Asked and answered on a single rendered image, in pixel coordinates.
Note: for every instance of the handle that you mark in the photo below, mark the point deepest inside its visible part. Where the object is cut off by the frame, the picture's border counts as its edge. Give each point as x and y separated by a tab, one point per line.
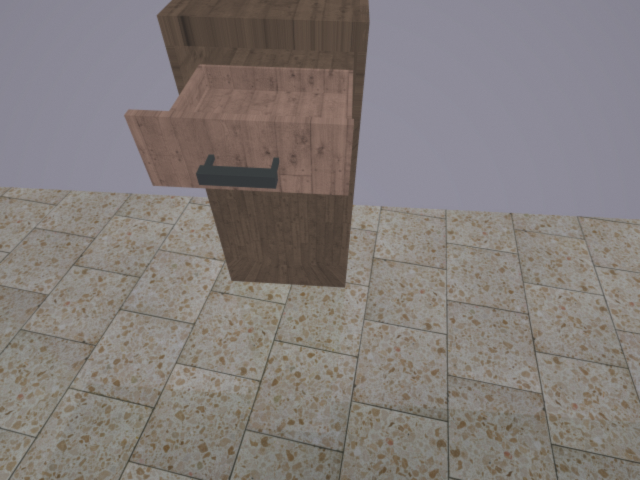
237	176

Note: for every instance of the cabinet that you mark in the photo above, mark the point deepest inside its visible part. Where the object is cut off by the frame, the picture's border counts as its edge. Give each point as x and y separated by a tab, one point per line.
276	237

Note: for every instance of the drawer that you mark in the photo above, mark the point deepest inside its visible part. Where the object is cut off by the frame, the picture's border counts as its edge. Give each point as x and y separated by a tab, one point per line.
247	115

